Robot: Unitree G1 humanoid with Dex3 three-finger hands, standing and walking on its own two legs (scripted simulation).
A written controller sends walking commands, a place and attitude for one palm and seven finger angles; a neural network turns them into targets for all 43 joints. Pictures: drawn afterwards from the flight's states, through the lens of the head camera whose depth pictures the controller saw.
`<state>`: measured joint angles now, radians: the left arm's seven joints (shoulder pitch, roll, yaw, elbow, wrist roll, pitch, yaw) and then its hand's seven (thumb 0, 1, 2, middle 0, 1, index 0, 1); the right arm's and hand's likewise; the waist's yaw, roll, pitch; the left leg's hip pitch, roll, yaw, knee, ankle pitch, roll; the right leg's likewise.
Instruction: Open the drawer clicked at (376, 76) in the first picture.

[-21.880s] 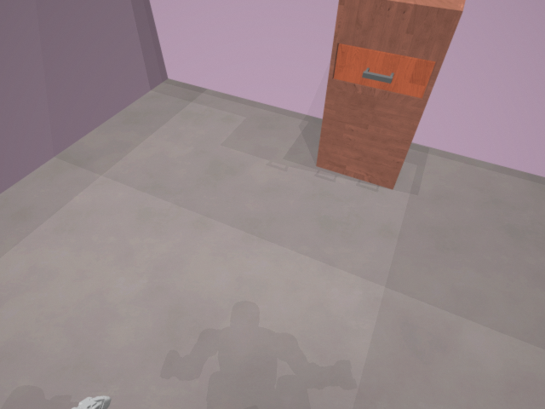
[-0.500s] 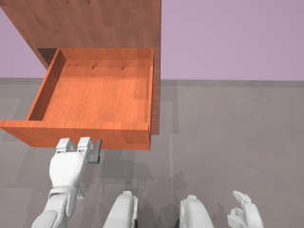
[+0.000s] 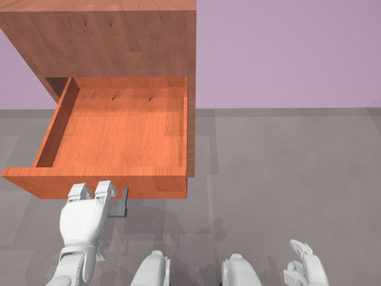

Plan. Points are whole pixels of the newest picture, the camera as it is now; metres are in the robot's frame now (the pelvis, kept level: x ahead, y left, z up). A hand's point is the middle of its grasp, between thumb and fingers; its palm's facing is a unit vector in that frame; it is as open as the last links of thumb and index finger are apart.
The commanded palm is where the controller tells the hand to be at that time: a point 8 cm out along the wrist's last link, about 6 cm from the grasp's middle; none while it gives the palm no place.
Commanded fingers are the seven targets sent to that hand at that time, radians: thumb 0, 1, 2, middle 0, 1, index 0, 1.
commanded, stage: lift the hand off the handle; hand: left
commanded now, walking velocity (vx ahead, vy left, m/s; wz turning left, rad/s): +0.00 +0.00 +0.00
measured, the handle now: (101, 202) +0.30 +0.23 -0.06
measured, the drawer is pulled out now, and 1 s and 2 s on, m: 0.29 0.29 0.29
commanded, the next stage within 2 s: draw the hand back to the body in 1.76 s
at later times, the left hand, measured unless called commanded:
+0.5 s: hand (81, 216) +0.25 +0.24 -0.01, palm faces -0.01 -0.07 -1.00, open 13.6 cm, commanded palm +0.23 +0.24 +0.05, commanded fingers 0.00 -0.50 0.30 -0.30 -1.20 -0.30 -1.20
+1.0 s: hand (77, 205) +0.26 +0.23 +0.03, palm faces +0.02 -0.07 -1.00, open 13.8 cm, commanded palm +0.24 +0.23 +0.08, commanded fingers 0.00 -0.50 0.30 -0.30 -1.20 -0.30 -1.20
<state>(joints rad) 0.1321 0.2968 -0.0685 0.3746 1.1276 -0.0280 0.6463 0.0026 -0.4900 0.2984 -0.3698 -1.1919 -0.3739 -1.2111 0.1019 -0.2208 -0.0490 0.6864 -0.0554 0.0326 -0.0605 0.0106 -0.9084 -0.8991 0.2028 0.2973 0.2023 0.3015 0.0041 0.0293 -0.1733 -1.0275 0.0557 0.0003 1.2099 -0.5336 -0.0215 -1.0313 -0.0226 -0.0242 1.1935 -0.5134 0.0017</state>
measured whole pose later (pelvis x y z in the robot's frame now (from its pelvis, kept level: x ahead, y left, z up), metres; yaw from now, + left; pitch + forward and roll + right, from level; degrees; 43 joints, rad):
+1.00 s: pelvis +0.02 +0.00 +0.05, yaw +0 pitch +12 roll +0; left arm 0.23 0.31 -0.10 0.17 1.08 0.07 0.51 0.00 -0.49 0.30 -0.32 -1.20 -0.33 -1.20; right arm 0.13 -0.22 -0.03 0.63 -0.04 0.06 -0.03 0.01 -0.91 -0.90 0.20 0.30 0.20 0.30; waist 0.03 0.05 -0.13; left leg -0.70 0.05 0.02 0.95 -0.47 -0.02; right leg -0.70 -0.02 -0.02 0.93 -0.45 0.01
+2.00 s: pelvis +0.03 +0.00 +0.07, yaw +0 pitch +7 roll +0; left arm 0.35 0.36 -0.06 -0.04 1.04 0.02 0.38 0.00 -0.49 0.30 -0.32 -1.20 -0.32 -1.20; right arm 0.12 -0.23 -0.03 0.62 -0.03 0.05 -0.02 0.01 -0.91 -0.90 0.20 0.30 0.20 0.30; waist 0.07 0.06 -0.09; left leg -0.49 0.04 0.02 0.76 -0.40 -0.02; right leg -0.50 -0.02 -0.02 0.77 -0.39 0.00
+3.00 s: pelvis +0.06 +0.00 +0.11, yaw +2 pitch -2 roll +0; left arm 0.56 0.31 0.23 -0.45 -0.02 -0.09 0.12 0.00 0.14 0.57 -0.26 -0.78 -0.27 -0.78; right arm 0.19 -0.22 0.01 0.63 0.00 -0.17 -0.08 0.02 -0.91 -0.90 0.20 0.30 0.20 0.30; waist 0.05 0.06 0.02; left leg -0.10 0.03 0.01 0.42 -0.28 -0.02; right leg -0.10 -0.03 -0.05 0.41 -0.28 0.01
